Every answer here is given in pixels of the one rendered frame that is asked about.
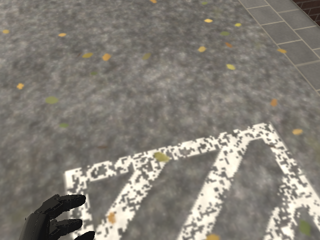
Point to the left robot hand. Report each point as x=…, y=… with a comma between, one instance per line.
x=38, y=226

